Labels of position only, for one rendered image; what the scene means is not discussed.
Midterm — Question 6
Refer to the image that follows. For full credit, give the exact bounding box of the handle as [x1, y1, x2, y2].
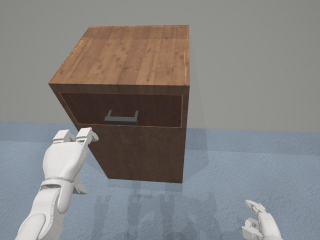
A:
[104, 110, 139, 126]

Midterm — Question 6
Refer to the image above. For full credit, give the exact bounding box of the cabinet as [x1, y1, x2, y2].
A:
[48, 25, 190, 184]

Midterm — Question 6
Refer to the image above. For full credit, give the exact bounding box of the left robot forearm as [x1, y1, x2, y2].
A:
[15, 178, 74, 240]

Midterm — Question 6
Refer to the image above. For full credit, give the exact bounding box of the robot left hand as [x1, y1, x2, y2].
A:
[42, 127, 99, 195]

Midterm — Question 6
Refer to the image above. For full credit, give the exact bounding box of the drawer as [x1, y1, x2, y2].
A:
[60, 92, 182, 127]

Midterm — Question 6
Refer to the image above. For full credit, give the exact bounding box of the robot right hand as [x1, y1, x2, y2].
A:
[242, 200, 282, 240]

